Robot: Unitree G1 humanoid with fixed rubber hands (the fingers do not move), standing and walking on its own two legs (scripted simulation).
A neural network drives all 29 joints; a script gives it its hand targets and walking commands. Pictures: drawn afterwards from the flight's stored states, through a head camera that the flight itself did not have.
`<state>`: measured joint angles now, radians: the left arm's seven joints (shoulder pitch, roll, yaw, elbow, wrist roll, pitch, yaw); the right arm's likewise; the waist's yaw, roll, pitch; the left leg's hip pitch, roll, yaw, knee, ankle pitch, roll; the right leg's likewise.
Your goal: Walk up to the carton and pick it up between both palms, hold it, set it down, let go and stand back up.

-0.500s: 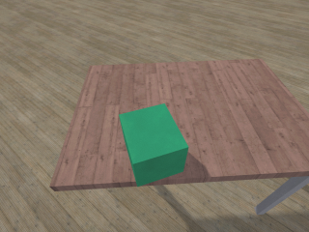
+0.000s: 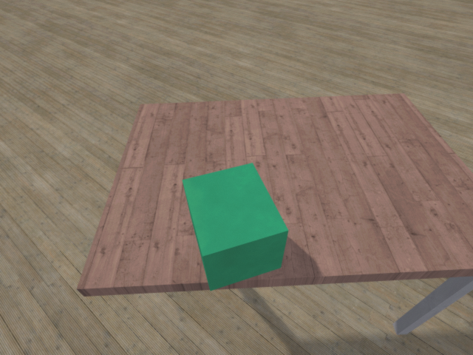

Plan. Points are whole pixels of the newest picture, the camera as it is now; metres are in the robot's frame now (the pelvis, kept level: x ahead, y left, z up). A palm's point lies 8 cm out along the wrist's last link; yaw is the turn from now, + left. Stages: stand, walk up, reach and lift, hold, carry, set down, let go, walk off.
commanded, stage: walk up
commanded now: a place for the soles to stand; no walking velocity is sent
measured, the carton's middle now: (232, 224) +0.41 +0.01 -0.05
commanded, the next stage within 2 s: reach and lift in 0.90 s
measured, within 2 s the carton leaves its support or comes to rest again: neither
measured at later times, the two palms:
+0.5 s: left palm out of the picture +0.04 +0.28 -0.12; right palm out of the picture +0.08 -0.30 -0.12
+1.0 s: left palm out of the picture +0.08 +0.29 -0.13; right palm out of the picture +0.10 -0.29 -0.13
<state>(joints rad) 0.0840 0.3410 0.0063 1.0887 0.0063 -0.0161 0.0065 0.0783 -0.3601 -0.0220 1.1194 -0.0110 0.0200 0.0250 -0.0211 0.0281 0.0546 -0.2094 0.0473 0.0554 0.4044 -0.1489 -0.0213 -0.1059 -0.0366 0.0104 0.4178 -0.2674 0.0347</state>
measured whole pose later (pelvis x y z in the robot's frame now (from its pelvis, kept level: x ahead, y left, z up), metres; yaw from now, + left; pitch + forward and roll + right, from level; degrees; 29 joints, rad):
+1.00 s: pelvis -0.01 -0.01 -0.01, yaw +2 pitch -1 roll +0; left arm 0.08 0.35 0.08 0.87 0.03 0.30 0.01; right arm 0.02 -0.30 -0.08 1.08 -0.08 -0.03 0.04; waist -0.01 -0.01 0.11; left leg -0.34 0.06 0.02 0.55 -0.22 -0.03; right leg -0.23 -0.03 -0.02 0.57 -0.32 0.02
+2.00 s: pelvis +0.01 -0.02 +0.00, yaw -1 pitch -3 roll +1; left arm 0.32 0.14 0.03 0.32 0.03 0.18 0.11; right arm 0.23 -0.24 0.00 0.64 0.06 -0.15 0.11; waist 0.04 -0.03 0.02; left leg -0.14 0.07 0.05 0.33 -0.13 -0.06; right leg -0.06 -0.02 0.00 0.38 -0.27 0.00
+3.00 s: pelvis +0.00 -0.04 +0.00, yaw -3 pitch -4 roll +1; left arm 0.27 -0.02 -0.04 0.02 0.03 0.08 0.26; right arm 0.16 -0.26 0.15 0.37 0.31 -0.23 0.05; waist 0.09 -0.04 0.05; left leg -0.12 0.11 0.06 0.30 -0.11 -0.09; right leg -0.09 0.03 0.03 0.40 -0.26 -0.03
